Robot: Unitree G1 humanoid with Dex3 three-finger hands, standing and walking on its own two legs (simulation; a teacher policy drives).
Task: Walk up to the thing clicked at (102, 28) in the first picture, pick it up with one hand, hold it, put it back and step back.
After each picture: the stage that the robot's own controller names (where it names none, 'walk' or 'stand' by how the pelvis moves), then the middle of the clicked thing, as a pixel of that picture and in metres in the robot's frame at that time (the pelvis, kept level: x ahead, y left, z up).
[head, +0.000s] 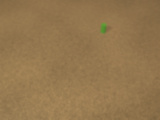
stand; (103, 28) +1.60 -0.24 -0.72
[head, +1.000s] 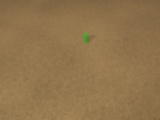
walk; (86, 38) +1.49 +0.09 -0.70
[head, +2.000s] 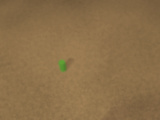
walk; (62, 65) +0.97 +0.29 -0.72
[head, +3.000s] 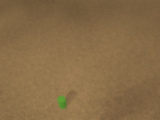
walk; (62, 102) +0.59 +0.22 -0.71
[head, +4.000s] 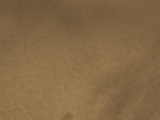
stand; out of the picture +0.39 +0.20 -0.71
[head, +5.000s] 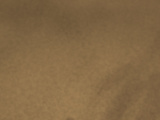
stand; out of the picture +0.37 +0.21 -0.72
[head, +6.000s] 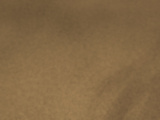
stand; out of the picture +0.36 +0.21 -0.73
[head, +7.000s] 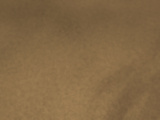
stand; out of the picture +0.35 +0.21 -0.73
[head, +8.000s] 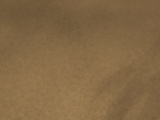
stand; out of the picture +0.35 +0.21 -0.73
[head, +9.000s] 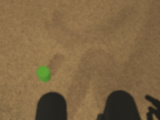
go down; (44, 74) +0.43 +0.19 -0.42
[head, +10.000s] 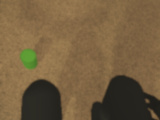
go down; (29, 59) +0.45 +0.21 -0.31
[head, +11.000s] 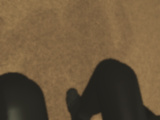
close in; out of the picture +0.44 +0.24 -0.23
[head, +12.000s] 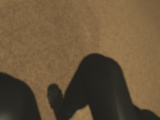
close; out of the picture +0.44 +0.26 -0.23
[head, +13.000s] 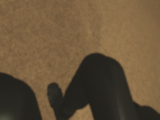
lift; out of the picture +0.41 +0.24 -0.23
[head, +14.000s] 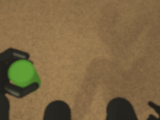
lift; (26, 78) +0.33 +0.19 -0.01
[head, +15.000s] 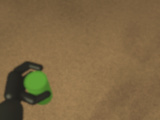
hold; (39, 89) +0.31 +0.16 +0.02
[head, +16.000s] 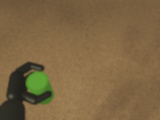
hold; (41, 89) +0.32 +0.16 +0.02
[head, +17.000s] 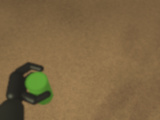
hold; (40, 89) +0.32 +0.16 +0.01
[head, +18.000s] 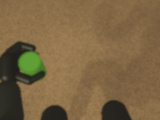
crouch; (34, 67) +0.39 +0.17 -0.05
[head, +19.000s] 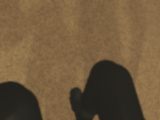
lower; out of the picture +0.46 +0.23 -0.16
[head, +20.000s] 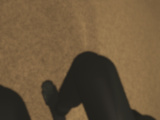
lower; out of the picture +0.44 +0.26 -0.24
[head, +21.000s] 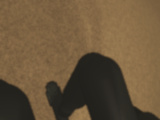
lower; out of the picture +0.44 +0.26 -0.23
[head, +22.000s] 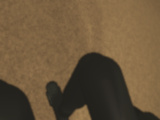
lower; out of the picture +0.44 +0.27 -0.23
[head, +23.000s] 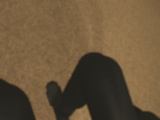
lower; out of the picture +0.44 +0.27 -0.23
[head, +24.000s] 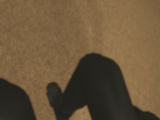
open; out of the picture +0.44 +0.26 -0.23
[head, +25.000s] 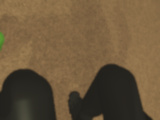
stand; out of the picture +0.44 +0.24 -0.25
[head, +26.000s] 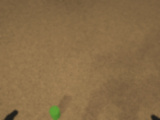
stand; (55, 113) +0.39 +0.17 -0.61
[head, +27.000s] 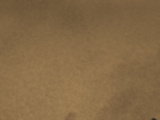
stand; out of the picture +0.39 +0.18 -0.67
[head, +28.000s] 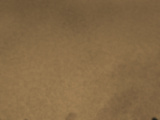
stand; out of the picture +0.38 +0.18 -0.67
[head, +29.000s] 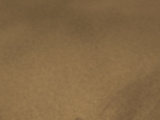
stand; out of the picture +0.41 +0.16 -0.72
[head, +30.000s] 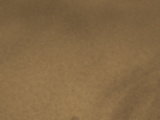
stand; out of the picture +0.38 +0.19 -0.73
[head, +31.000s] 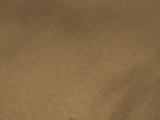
walk; out of the picture +0.37 +0.20 -0.73
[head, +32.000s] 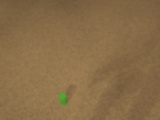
walk; (63, 98) +0.53 +0.21 -0.70
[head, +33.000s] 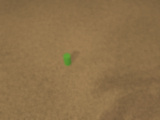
walk; (67, 59) +0.88 +0.16 -0.69
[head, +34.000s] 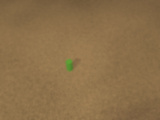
stand; (69, 65) +1.00 +0.19 -0.71
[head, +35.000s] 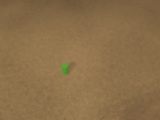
stand; (65, 69) +0.98 +0.19 -0.73
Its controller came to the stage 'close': yes
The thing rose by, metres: 0.72
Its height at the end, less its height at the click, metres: +0.00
